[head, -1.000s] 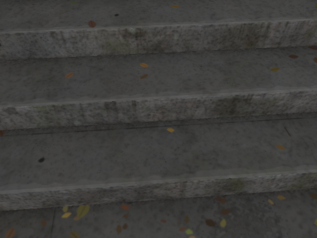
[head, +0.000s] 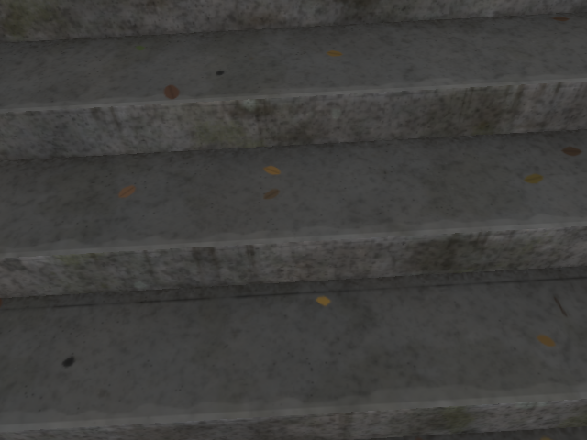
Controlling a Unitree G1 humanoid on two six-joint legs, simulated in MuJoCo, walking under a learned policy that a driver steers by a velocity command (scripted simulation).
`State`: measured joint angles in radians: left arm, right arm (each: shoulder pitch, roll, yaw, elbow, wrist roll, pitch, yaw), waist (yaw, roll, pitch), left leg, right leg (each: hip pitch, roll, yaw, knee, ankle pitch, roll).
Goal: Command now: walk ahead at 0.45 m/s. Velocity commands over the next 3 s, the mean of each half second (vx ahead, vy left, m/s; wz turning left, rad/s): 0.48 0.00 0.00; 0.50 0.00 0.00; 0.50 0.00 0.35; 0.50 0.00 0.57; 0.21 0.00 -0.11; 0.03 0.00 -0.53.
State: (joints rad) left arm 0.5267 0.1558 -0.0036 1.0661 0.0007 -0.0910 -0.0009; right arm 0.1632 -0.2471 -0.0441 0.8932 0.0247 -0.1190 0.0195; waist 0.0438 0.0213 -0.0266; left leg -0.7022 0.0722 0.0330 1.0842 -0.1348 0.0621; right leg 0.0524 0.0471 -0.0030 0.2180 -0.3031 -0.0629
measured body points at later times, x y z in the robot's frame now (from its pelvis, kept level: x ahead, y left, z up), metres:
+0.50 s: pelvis +0.27 +0.03 +0.00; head +0.28 +0.03 +0.45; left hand +0.40 +0.27 -0.12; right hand +0.23 -0.22 -0.14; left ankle +0.25 +0.11 -0.74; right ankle +0.34 -0.13 -0.57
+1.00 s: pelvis +0.58 -0.10 +0.11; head +0.57 -0.12 +0.56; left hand +0.60 +0.15 -0.02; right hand +0.74 -0.34 +0.00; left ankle +0.52 +0.06 -0.37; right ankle +0.65 -0.18 -0.59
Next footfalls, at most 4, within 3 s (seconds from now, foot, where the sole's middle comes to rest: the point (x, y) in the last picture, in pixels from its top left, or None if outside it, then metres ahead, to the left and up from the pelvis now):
0.20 left None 0.29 0.11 -0.78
0.80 right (416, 343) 0.69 -0.19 -0.63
1.42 left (319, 196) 0.99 0.03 -0.48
1.94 right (336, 57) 1.35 -0.01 -0.33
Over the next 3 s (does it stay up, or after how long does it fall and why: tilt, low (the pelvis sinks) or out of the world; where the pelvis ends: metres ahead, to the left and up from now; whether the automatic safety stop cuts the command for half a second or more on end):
stays up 1.35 0.01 0.42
